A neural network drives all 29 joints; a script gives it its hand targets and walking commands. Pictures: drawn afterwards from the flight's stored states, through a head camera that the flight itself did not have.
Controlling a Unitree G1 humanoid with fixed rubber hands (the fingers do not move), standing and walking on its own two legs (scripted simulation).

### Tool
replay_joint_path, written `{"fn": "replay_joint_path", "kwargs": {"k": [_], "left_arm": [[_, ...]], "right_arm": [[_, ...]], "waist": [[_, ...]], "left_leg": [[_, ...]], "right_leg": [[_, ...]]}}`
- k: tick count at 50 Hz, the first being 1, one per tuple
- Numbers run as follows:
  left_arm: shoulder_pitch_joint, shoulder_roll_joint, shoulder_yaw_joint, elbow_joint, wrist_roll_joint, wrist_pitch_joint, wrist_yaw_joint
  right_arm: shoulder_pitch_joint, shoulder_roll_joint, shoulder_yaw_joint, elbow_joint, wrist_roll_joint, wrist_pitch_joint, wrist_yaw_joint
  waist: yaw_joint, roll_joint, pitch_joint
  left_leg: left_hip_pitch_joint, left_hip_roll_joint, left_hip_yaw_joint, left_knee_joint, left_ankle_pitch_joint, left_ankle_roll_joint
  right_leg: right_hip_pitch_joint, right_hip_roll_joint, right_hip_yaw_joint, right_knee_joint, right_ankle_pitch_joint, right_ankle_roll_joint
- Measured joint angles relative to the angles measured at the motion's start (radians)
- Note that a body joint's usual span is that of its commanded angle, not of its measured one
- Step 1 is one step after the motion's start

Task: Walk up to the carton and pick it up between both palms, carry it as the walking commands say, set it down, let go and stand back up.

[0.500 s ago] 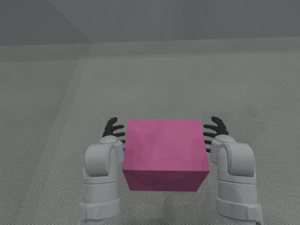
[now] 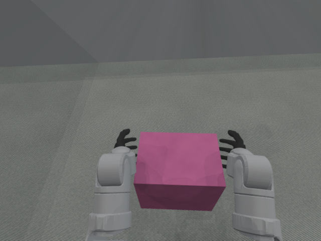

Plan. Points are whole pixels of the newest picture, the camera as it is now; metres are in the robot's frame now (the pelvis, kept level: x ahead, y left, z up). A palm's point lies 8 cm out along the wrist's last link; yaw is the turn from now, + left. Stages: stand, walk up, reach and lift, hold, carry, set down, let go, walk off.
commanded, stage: carry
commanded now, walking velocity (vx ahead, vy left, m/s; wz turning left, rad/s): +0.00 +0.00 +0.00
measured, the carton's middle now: (177, 172) +0.30 +0.00 +0.00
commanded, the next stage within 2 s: hold in 1.60 s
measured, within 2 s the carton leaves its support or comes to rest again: neither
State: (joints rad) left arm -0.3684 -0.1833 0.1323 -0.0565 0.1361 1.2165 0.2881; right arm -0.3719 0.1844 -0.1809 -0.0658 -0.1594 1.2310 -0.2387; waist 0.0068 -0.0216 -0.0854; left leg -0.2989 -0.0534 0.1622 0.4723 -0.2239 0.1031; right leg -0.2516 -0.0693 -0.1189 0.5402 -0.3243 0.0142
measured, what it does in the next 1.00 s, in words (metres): stands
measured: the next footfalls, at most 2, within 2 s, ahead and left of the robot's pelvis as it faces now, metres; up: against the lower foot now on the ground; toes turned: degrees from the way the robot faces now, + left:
none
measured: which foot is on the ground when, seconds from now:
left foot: down 0.00-1.00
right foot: down 0.00-1.00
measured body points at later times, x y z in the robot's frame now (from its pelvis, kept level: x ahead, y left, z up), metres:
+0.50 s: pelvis +0.00 -0.02 +0.00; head -0.02 -0.02 +0.45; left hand +0.30 +0.12 +0.07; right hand +0.30 -0.17 +0.07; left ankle +0.02 +0.05 -0.73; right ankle -0.03 -0.12 -0.73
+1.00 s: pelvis -0.02 -0.04 +0.00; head -0.04 -0.05 +0.45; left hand +0.28 +0.10 +0.08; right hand +0.28 -0.19 +0.07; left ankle +0.02 +0.05 -0.73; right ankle -0.03 -0.12 -0.73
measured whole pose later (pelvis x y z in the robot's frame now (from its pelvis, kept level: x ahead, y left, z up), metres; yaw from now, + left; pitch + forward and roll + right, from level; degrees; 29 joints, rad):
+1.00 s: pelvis -0.02 -0.04 +0.00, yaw +1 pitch +3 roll +0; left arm -0.26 -0.15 0.09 -0.08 0.17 1.13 0.14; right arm -0.24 0.15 -0.13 -0.11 -0.18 1.14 -0.11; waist -0.01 0.01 -0.13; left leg -0.35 0.01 0.11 0.51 -0.20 0.04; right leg -0.27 0.00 -0.16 0.52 -0.30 -0.06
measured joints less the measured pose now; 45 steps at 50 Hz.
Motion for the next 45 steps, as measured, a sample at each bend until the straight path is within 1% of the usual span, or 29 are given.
{"fn": "replay_joint_path", "kwargs": {"k": [7,12,16,21,24,30,45], "left_arm": [[-0.006,-0.002,0.000,0.043,0.017,-0.051,-0.010],[-0.001,-0.001,-0.002,0.060,0.028,-0.086,-0.028],[0.017,0.005,-0.005,0.039,0.029,-0.099,-0.061],[0.053,0.017,-0.015,-0.001,0.029,-0.100,-0.118],[0.076,0.023,-0.026,-0.024,0.027,-0.094,-0.133],[0.104,0.030,-0.041,-0.048,0.023,-0.080,-0.139],[0.112,0.032,-0.042,-0.032,0.028,-0.082,-0.142]], "right_arm": [[0.004,-0.001,-0.004,0.039,-0.033,-0.056,0.035],[0.018,-0.006,-0.002,0.044,-0.044,-0.089,0.060],[0.042,-0.014,0.003,0.015,-0.041,-0.100,0.094],[0.081,-0.025,0.017,-0.028,-0.035,-0.101,0.125],[0.102,-0.030,0.028,-0.050,-0.028,-0.095,0.131],[0.126,-0.036,0.044,-0.073,-0.018,-0.078,0.133],[0.129,-0.037,0.049,-0.058,-0.018,-0.078,0.130]], "waist": [[0.002,0.008,0.006],[-0.002,0.014,0.004],[-0.006,0.018,0.000],[-0.008,0.022,-0.012],[-0.010,0.024,-0.020],[-0.014,0.027,-0.033],[-0.015,0.030,-0.049]], "left_leg": [[-0.013,0.007,-0.007,0.019,-0.008,-0.002],[-0.022,0.014,-0.014,0.032,-0.013,-0.007],[-0.030,0.021,-0.020,0.041,-0.015,-0.013],[-0.038,0.029,-0.027,0.051,-0.017,-0.021],[-0.042,0.034,-0.030,0.055,-0.017,-0.026],[-0.047,0.043,-0.036,0.056,-0.012,-0.037],[-0.054,0.060,-0.047,0.037,0.017,-0.058]], "right_leg": [[-0.003,0.007,-0.005,0.000,-0.001,-0.003],[-0.004,0.014,-0.011,0.000,-0.002,-0.010],[-0.006,0.020,-0.016,0.001,-0.003,-0.016],[-0.009,0.028,-0.022,0.002,-0.004,-0.025],[-0.010,0.032,-0.025,0.003,-0.004,-0.031],[-0.014,0.041,-0.030,0.002,-0.001,-0.042],[-0.020,0.060,-0.040,-0.017,0.021,-0.065]]}}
